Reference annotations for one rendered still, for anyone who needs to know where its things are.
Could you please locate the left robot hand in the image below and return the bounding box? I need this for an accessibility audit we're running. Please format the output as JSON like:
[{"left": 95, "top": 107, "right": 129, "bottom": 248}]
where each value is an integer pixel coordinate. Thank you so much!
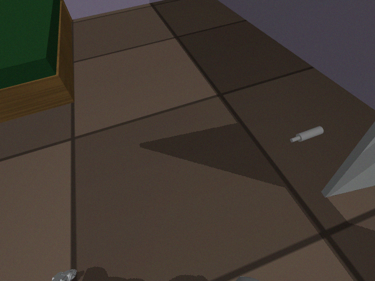
[{"left": 52, "top": 269, "right": 77, "bottom": 281}]

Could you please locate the bed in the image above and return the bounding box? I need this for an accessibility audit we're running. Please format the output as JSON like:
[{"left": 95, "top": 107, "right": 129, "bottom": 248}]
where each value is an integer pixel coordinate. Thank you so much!
[{"left": 0, "top": 0, "right": 74, "bottom": 123}]

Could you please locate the bottle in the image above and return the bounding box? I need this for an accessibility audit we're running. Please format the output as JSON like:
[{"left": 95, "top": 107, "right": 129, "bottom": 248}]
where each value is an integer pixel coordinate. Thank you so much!
[{"left": 290, "top": 126, "right": 323, "bottom": 142}]

